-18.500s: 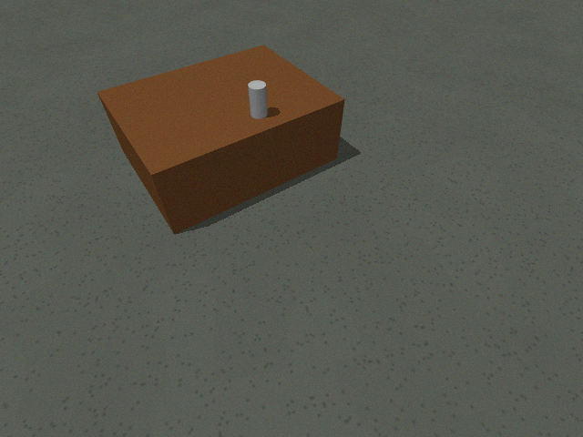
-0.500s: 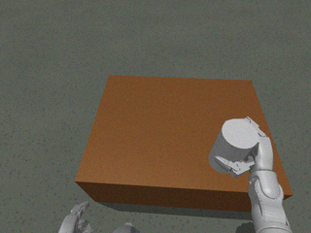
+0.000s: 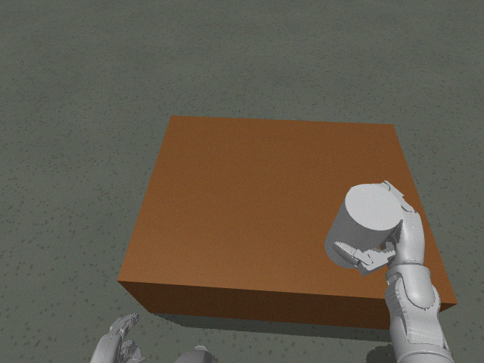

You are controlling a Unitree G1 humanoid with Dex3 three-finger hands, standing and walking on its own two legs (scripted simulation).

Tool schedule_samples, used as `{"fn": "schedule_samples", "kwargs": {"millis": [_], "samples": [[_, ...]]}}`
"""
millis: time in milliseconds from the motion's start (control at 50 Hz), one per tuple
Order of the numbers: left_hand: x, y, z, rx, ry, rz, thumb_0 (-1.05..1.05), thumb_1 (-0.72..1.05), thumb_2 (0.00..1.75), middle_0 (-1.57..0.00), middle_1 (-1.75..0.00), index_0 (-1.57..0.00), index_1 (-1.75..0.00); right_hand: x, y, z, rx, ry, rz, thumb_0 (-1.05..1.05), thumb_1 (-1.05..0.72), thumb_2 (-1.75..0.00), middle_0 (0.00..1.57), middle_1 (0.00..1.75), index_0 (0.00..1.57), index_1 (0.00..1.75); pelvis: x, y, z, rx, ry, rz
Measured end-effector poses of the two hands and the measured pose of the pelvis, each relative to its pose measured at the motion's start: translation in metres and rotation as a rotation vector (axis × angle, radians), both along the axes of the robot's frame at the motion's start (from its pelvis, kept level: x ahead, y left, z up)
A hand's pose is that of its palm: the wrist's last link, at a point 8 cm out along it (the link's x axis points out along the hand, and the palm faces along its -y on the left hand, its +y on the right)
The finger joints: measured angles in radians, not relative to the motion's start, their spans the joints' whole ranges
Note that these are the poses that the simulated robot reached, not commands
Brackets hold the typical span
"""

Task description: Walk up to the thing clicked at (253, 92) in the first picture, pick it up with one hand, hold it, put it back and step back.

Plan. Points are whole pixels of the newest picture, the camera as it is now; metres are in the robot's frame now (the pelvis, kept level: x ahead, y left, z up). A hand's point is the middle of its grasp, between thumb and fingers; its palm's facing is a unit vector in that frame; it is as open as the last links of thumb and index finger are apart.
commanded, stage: hold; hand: right
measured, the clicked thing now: (358, 229) +0.33 -0.16 +0.05
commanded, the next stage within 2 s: crouch in 0.32 s
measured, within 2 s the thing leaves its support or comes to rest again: neither
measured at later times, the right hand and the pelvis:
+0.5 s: hand (360, 228) +0.33 -0.16 +0.06, palm faces +0.02 +1.00 +0.01, open 10.8 cm; pelvis +0.00 +0.00 +0.00, yaw +0 degrees
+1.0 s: hand (337, 231) +0.39 -0.17 -0.07, palm faces +0.01 +1.00 +0.00, open 10.8 cm; pelvis -0.02 +0.00 -0.09, yaw +0 degrees
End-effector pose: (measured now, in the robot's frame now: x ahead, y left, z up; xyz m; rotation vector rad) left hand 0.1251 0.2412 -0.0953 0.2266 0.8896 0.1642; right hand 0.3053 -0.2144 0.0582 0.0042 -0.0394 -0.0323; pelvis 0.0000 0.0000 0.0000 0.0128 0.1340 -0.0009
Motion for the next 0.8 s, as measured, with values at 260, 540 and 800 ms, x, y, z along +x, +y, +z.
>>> {"fn": "schedule_samples", "kwargs": {"millis": [260, 540, 800], "samples": [[0.002, -0.002, -0.001, -0.009, -0.001, -0.006, 0.01, 0.90, 0.91, -0.19, -0.30, -0.20, -0.30, 0.000, 0.001, -0.001, 0.001, 0.004, 0.006, -0.01, 0.49, -1.11, 0.69, 1.02, 0.67, 1.00, 0.001, 0.000, 0.000, -0.001, 0.002, 0.001], [0.001, 0.000, -0.001, -0.003, -0.003, -0.005, 0.01, 0.90, 0.91, -0.19, -0.31, -0.20, -0.30, 0.001, 0.002, -0.002, 0.009, 0.006, 0.003, -0.01, 0.48, -1.10, 0.69, 1.01, 0.68, 0.99, 0.000, 0.001, 0.000, -0.001, 0.005, 0.000], [-0.015, 0.011, -0.036, 0.034, 0.063, -0.026, 0.01, 0.91, 0.90, -0.19, -0.31, -0.20, -0.30, 0.028, 0.000, -0.065, 0.022, 0.034, 0.006, -0.01, 0.48, -1.10, 0.70, 1.00, 0.68, 0.99, -0.013, 0.002, -0.035, -0.007, 0.127, -0.002]]}}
